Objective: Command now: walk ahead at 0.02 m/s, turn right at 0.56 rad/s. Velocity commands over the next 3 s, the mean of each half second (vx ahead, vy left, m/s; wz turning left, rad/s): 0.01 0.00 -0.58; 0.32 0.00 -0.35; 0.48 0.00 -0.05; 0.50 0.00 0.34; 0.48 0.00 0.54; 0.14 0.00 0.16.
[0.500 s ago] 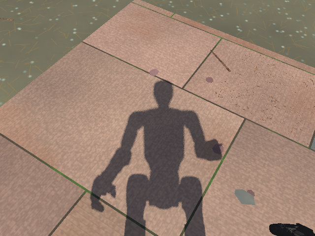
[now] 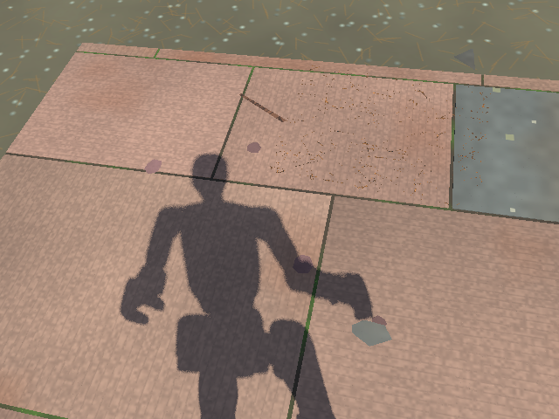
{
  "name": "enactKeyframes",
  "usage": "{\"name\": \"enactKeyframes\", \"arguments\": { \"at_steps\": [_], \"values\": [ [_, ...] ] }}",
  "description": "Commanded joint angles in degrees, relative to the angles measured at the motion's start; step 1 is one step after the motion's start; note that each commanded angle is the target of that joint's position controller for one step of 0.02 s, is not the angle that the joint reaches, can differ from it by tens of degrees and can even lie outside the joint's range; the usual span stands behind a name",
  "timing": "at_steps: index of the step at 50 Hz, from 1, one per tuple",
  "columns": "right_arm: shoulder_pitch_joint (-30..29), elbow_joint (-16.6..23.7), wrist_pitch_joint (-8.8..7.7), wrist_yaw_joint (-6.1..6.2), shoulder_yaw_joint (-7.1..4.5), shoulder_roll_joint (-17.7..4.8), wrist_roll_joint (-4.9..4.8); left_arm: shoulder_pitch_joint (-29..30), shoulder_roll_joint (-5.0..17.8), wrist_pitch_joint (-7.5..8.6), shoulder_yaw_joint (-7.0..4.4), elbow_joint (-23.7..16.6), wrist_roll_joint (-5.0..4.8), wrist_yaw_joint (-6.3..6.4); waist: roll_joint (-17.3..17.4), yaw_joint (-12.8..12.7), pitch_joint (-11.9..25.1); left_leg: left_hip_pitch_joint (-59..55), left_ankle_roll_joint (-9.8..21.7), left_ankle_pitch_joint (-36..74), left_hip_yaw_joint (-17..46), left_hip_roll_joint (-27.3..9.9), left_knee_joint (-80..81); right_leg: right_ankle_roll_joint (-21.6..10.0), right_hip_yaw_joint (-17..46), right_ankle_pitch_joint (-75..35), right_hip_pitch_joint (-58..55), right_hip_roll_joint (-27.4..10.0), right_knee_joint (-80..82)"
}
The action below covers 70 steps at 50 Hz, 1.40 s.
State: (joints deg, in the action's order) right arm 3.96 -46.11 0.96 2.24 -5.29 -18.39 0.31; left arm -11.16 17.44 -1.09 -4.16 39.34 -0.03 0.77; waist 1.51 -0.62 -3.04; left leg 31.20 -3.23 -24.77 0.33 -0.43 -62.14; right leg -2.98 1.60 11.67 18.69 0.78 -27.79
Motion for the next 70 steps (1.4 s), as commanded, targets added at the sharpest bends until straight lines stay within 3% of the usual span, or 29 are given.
{"name": "enactKeyframes", "arguments": {
  "at_steps": [1, 10, 13, 14, 15, 16, 17, 20, 23, 28, 33, 35, 36, 37, 38, 39, 41, 45, 50, 54, 57, 59, 60, 61, 62, 63, 65, 66, 70],
  "values": [
    [0.3, 3.1, -0.94, 0.2, -1.02, -4.0, -0.36, 1.6, 9.5, 0.7, -2.48, -4.7, -0.23, 1.08, -8.1, 1.1, 10.6, 3.6, -0.7, 4.1, 3.2, 0.1, 3.3, -10.1, 14.8, -25.9, -13.1, -13.0, 7.1],
    [-0.4, 3.4, -1.95, -1.48, -0.6, -4.4, -0.98, 2.6, 10.8, -0.77, -3.06, -6.0, -0.57, 0.87, -11.4, -0.4, 8.6, -8.0, -0.7, 4.3, 4.3, 2.7, 24.6, -9.8, 23.5, -14.8, -8.5, -11.1, 5.9],
    [4.4, 2.1, -2.79, -2.19, -1.07, -5.0, -0.88, 4.9, 10.0, -1.4, -2.69, -6.8, -1.42, 1.13, -10.6, 2.6, 8.9, -17.6, 1.4, 14.9, 3.3, 2.2, 40.5, -6.2, 24.5, -12.6, -6.3, -7.7, 2.0],
    [6.4, 1.8, -2.74, -1.98, -1.87, -8.0, -0.15, 3.6, 8.0, -1.43, -2.13, -7.0, -1.17, 1.27, -6.1, 2.1, 10.0, -24.5, 4.0, 19.0, 8.4, -4.9, 42.9, -3.2, 21.8, -3.4, -0.9, -4.6, -3.1],
    [4.6, 2.4, -2.07, -1.4, -2.77, -13.0, 0.78, 0.1, 5.0, -1.11, -1.44, -7.6, -0.82, 1.03, 9.8, -1.8, 8.9, -29.2, 11.0, 30.4, 21.4, -17.0, 43.8, 0.7, 10.5, 16.7, 10.4, 4.9, -14.9],
    [4.5, 3.1, -2.14, -1.53, -2.31, -11.1, 2.25, 0.6, 9.3, -0.51, -2.7, -7.9, -0.44, 0.98, 13.3, 0.0, 8.1, -25.3, 19.0, 34.4, 28.9, -23.9, 45.3, 3.5, 6.9, 26.3, 15.1, 5.0, -28.1],
    [1.8, 4.4, -2.36, -1.29, -1.35, -8.1, 1.95, -0.4, 12.5, -0.47, -3.91, -6.7, -0.65, 0.84, 8.3, -0.8, 7.0, -23.8, 19.1, 33.1, 24.6, -22.2, 44.9, 4.5, 8.0, 22.7, 15.1, 2.5, -35.7],
    [-1.8, 5.2, -2.0, -0.43, -0.26, -5.0, -0.07, -1.6, 9.7, -1.97, -3.74, -4.8, -0.85, 0.87, 6.2, -1.1, 4.1, -23.7, 14.5, 29.2, 12.3, -14.7, 43.9, 7.3, 6.0, 13.8, 17.4, 1.1, -42.3],
    [1.9, 4.6, -1.08, 0.44, -0.41, -5.9, 0.42, 2.4, 6.7, -1.98, -2.54, -7.2, -1.63, 0.39, 7.6, 1.7, 4.2, -27.5, 15.5, 31.0, 7.4, -13.7, 44.6, 8.8, 2.0, 10.8, 18.5, -0.4, -35.9],
    [5.5, 4.5, -1.23, -0.11, -1.74, -9.9, -0.61, 5.6, 5.2, -1.33, -1.12, -9.8, -1.14, -1.04, 9.1, 4.9, 5.0, -28.2, 15.1, 5.3, 7.1, -16.5, 50.1, 7.1, -2.2, 11.3, 13.3, -3.9, -21.4],
    [4.8, 3.7, -2.52, -2.52, -1.83, -10.7, -2.53, -0.1, 4.7, -0.26, -1.04, -7.5, -1.12, -1.89, 6.6, 1.2, 3.0, -19.7, 13.4, 1.1, 2.8, -16.2, 48.6, 1.8, -6.4, 7.3, -2.9, -1.9, -3.8],
    [5.0, 2.8, -2.99, -3.37, -0.21, -6.0, -2.21, -10.0, 5.6, 0.12, -1.83, -2.8, -1.26, -1.43, 2.2, -3.1, 5.3, -10.8, 10.4, 1.4, -2.1, -12.6, 38.3, -0.6, -6.5, 4.6, -19.5, 0.4, 2.9],
    [3.1, 3.9, -3.61, -4.0, 1.69, -1.0, -0.28, -16.7, 9.1, 0.48, -2.83, -1.6, -1.16, -0.8, -9.3, -5.8, 7.5, -1.3, 5.7, -1.1, -8.2, -7.6, 19.5, -3.4, 8.6, 5.2, -28.8, -9.8, 7.8],
    [-0.2, 8.0, -4.77, -3.96, 1.59, -1.3, -0.21, -16.8, 16.6, 1.51, -3.96, -3.3, -0.63, -1.03, -19.2, -5.2, 6.2, 17.3, 2.9, -9.8, -6.5, 0.3, 4.6, -14.0, 34.8, 14.7, -31.3, -22.9, 14.5],
    [-2.3, 8.2, -5.66, -3.99, 0.31, -6.4, -1.83, -15.8, 12.6, 3.04, -3.03, -3.5, -0.55, -1.49, -12.5, -6.4, 4.3, 20.3, 3.5, -9.0, 0.4, -3.3, -3.2, -16.6, 36.0, 18.5, -27.5, -24.1, 16.8],
    [-1.2, 7.9, -6.08, -4.43, -0.14, -7.6, -2.82, -13.1, 9.8, 4.05, -1.94, -3.6, -0.36, -1.5, -12.6, -4.3, 0.8, 21.5, 4.7, -2.8, 1.6, -5.4, -3.5, -14.6, 30.2, 19.0, -25.2, -21.7, 17.0],
    [0.6, 5.6, -6.41, -4.58, -0.3, -7.5, -1.35, -8.5, 7.2, 4.58, -0.95, -4.1, -0.43, -1.34, -9.6, -2.0, -1.7, 19.0, 4.6, 7.0, 1.5, -7.0, 0.7, -10.9, 20.4, 9.7, -21.6, -16.6, 18.0],
    [0.8, 4.5, -6.11, -4.91, 0.56, -4.3, -0.72, -8.8, 7.3, 4.96, -0.89, -3.8, -0.05, -0.35, -6.6, -0.9, -0.1, 14.1, 1.9, 19.6, -0.2, -5.9, 8.5, -9.1, 9.7, -10.9, -19.3, -13.0, 19.5],
    [-7.2, 7.2, -6.23, -5.47, 2.18, -1.4, -1.34, -12.6, 8.3, 5.16, -1.28, -0.9, -0.36, 0.14, -6.7, -3.5, -2.8, 7.9, 1.5, 30.0, -1.9, -3.1, 25.3, -7.9, 4.0, -10.7, -15.8, -11.6, 21.4],
    [-10.1, 8.9, -6.86, -6.53, 2.36, -2.1, -1.51, -14.4, 8.9, 4.91, -1.72, 1.7, -1.16, 0.2, -6.7, -3.2, -4.7, 7.2, 4.3, 28.7, -1.1, -2.2, 31.7, -7.4, 4.2, -13.9, -20.5, -14.6, 19.8],
    [-5.9, 8.2, -7.0, -6.46, 1.45, -4.4, -1.12, -13.8, 10.2, 4.17, -2.16, 2.5, -1.05, 0.56, -8.6, -0.3, -0.5, 0.1, 7.0, 22.7, -3.0, 0.6, 32.8, -5.7, 3.5, -34.0, -25.3, -15.3, 12.4],
    [8.3, 4.8, -6.51, -5.2, -0.6, -8.3, -1.05, -13.1, 9.8, 3.28, -1.68, 2.8, -0.59, 0.91, -8.8, 7.2, 9.9, -21.1, 10.4, 22.3, -5.3, 3.1, 32.4, -3.0, 0.4, -49.3, -21.1, -11.5, -6.3],
    [18.1, 3.3, -6.11, -4.43, -1.39, -12.1, -0.5, -14.8, 6.8, 3.32, -0.36, 1.8, 0.72, 1.08, -2.1, 10.0, 18.7, -40.4, 14.4, 22.4, 7.9, -8.3, 29.3, -1.1, -0.4, -30.5, -7.2, -8.5, -24.5],
    [21.0, 1.7, -6.22, -5.01, -1.83, -14.4, -0.4, -23.5, -1.1, 4.4, 1.61, 1.6, -0.38, 0.12, 15.3, 4.1, 28.1, -57.1, 24.1, 2.8, 39.1, -21.4, 37.7, 2.3, 3.9, 19.4, 13.3, 3.6, -44.6],
    [19.3, 2.1, -6.46, -4.93, -0.38, -8.6, -1.47, -16.1, 5.9, 5.6, 0.44, 1.7, -1.84, -0.16, 9.1, 7.8, 23.5, -53.6, 21.3, -4.7, 42.7, -19.7, 45.3, 1.5, 9.5, 21.3, 19.1, 1.8, -49.5],
    [15.0, 2.4, -6.43, -4.49, 0.12, -7.2, -1.29, -9.7, 8.0, 6.22, -0.31, -0.4, -3.21, -0.45, 6.8, 7.0, 13.7, -45.5, 18.9, -2.3, 33.3, -18.5, 46.5, 0.9, 7.0, 16.6, 23.0, -1.2, -49.6],
    [9.0, 3.3, -6.39, -4.11, 0.65, -5.3, -0.19, -5.5, 7.2, 6.83, -0.18, -1.0, -1.37, -0.13, -0.4, 3.4, 5.9, -29.7, 17.3, 10.3, 22.5, -14.7, 48.6, 0.8, 4.2, 8.3, 19.2, -6.4, -43.2],
    [7.9, 3.5, -6.63, -4.05, 1.02, -4.2, 0.68, -7.2, 6.6, 6.38, -0.25, -0.6, -1.18, -0.23, 1.3, 1.3, 5.6, -25.5, 17.3, 13.5, 19.6, -13.2, 50.1, 0.8, 4.7, 6.1, 15.6, -8.0, -41.9],
    [7.7, 2.1, -7.65, -3.83, 0.89, -4.8, -0.43, -6.9, 3.5, 4.49, 0.51, -0.6, -0.49, 0.04, 2.3, -0.6, 2.2, -18.0, 19.0, 18.2, 12.0, -12.0, 55.6, 3.3, 2.9, 3.4, 15.5, -9.8, -34.3]
  ]
}}
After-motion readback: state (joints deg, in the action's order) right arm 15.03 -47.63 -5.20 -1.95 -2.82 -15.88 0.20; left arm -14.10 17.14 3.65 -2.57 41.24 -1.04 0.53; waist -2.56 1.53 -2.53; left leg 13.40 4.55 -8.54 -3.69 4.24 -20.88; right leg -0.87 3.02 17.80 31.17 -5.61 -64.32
